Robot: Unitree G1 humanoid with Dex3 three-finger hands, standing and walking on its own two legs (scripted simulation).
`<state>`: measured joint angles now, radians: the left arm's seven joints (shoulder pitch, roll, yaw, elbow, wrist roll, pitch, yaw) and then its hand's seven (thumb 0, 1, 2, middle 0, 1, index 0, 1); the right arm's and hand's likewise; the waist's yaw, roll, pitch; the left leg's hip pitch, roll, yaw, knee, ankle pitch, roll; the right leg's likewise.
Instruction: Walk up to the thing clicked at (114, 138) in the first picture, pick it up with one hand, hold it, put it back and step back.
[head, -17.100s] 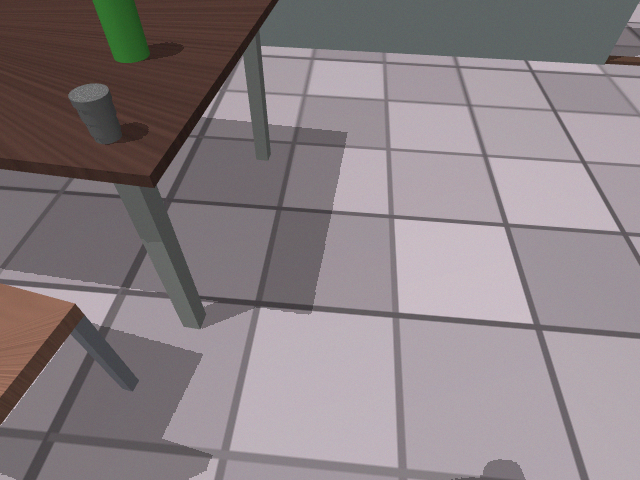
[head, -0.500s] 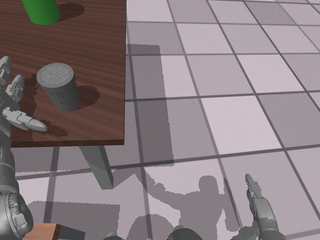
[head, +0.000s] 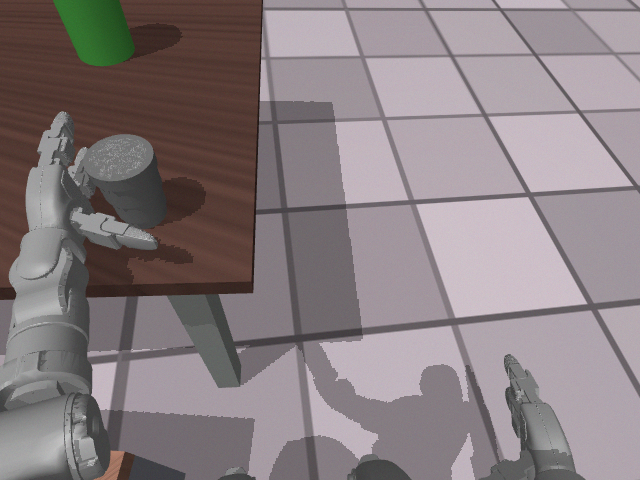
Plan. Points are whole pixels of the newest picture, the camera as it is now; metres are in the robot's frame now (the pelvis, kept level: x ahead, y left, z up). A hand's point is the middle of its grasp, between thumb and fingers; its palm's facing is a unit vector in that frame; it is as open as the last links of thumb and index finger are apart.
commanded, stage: rest palm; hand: left
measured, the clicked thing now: (133, 187) +0.46 +0.20 +0.09
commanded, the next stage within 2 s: close in 0.12 s
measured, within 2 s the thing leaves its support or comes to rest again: leaves its support in 1.22 s
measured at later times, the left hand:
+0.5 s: hand (127, 192) +0.45 +0.20 +0.10, palm faces +0.13 -0.99 +0.03, open 16.1 cm
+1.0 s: hand (126, 187) +0.46 +0.20 +0.09, palm faces +0.14 -0.99 +0.04, open 10.2 cm
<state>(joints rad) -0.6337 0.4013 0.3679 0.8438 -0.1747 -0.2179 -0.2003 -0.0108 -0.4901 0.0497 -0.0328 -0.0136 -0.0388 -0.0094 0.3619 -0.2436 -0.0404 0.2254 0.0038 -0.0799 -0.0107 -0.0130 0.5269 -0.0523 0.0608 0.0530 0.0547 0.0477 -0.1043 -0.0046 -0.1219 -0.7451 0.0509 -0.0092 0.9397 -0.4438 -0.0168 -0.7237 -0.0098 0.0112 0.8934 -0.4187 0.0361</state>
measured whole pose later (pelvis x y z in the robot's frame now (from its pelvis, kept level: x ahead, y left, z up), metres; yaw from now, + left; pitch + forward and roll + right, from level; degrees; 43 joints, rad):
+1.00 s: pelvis +0.00 +0.00 +0.00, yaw +0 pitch +15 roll -2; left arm -0.68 0.38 0.37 0.89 -0.14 -0.25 -0.11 -0.01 -0.30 0.56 -0.91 -0.76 -0.88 -0.74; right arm 0.36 -0.24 -0.06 0.19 0.00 -0.05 0.00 -0.01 0.49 -0.05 0.06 0.05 0.05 0.05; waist -0.12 -0.01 -0.12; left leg -0.77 0.05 0.00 0.95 -0.44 -0.01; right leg -0.75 -0.01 0.02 0.90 -0.41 0.04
